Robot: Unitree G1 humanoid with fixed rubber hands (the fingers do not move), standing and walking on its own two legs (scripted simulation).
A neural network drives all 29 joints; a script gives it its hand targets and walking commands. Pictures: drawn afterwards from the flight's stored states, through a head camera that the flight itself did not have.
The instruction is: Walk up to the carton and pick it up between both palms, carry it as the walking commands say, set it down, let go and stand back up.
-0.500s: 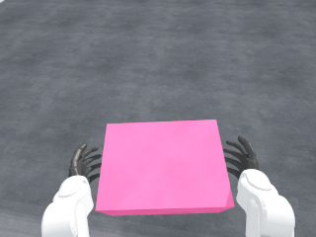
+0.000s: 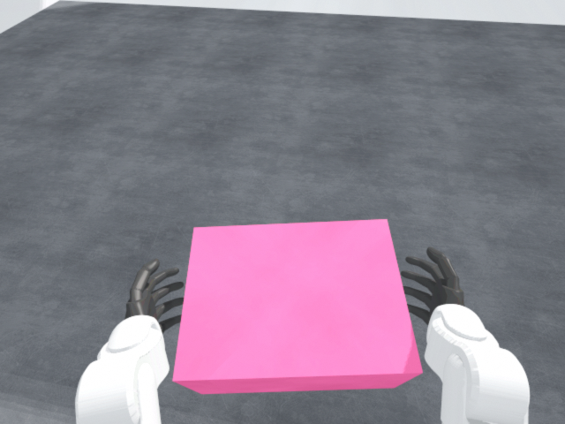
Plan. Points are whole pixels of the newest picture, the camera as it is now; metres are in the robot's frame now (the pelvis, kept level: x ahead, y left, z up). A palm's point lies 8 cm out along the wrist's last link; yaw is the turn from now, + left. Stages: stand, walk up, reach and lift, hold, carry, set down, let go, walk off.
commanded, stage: carry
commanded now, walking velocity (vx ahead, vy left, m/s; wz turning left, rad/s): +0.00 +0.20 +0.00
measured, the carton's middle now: (293, 307) +0.30 +0.00 +0.00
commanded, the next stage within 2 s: none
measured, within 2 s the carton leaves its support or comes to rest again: neither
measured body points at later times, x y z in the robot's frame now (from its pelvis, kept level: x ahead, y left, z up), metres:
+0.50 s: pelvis -0.05 +0.06 +0.00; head -0.03 +0.04 +0.45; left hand +0.20 +0.23 +0.07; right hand +0.20 -0.13 +0.07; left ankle -0.01 +0.18 -0.73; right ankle -0.04 -0.09 -0.72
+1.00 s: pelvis -0.12 +0.09 +0.00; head -0.12 +0.07 +0.45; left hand +0.14 +0.24 +0.09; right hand +0.11 -0.12 +0.07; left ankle -0.07 +0.21 -0.71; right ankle -0.11 -0.01 -0.72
